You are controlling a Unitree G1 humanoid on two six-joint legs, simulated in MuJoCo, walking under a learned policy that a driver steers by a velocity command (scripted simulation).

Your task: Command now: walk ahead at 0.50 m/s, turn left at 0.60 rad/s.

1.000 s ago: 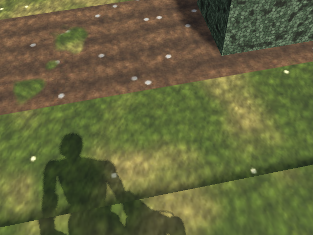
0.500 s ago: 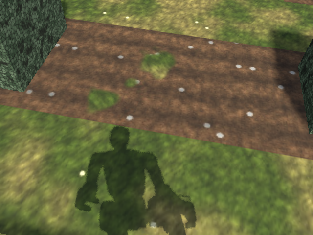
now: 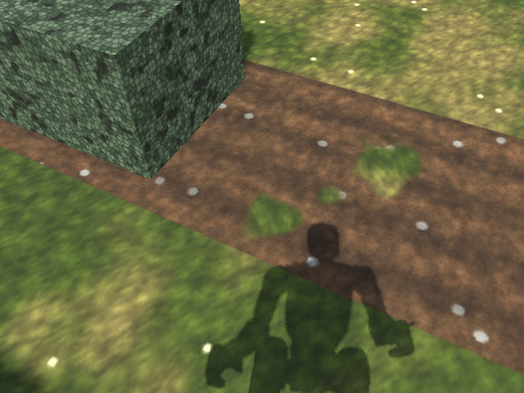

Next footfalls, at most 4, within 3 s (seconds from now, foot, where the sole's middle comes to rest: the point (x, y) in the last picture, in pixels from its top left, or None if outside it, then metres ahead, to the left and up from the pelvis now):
0.40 left None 0.37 0.14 -0.93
0.84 right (300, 363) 0.65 -0.03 -0.93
1.40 left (268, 266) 0.98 0.07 -0.93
1.92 right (364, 241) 1.08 -0.26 -0.93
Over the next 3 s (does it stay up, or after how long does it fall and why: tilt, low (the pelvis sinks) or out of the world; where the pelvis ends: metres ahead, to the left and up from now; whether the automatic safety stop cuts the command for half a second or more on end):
stays up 1.39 -0.55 -0.16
